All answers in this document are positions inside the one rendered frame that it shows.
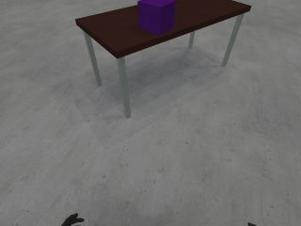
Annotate robot left hand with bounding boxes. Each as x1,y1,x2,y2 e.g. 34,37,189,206
61,213,84,226

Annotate table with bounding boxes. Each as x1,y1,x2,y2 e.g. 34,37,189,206
75,0,252,119

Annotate carton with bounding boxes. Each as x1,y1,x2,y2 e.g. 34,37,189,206
137,0,176,35

